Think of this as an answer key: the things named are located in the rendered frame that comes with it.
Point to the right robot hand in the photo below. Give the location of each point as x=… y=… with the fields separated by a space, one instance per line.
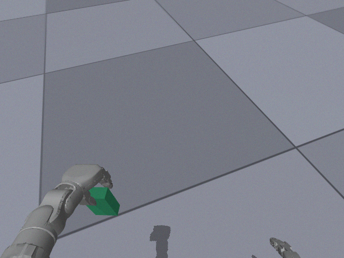
x=283 y=248

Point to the left robot hand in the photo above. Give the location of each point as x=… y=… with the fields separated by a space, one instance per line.
x=87 y=176

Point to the carton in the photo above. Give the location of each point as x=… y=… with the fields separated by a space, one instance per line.
x=106 y=202

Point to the left robot arm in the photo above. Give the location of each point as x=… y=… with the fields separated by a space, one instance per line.
x=39 y=234

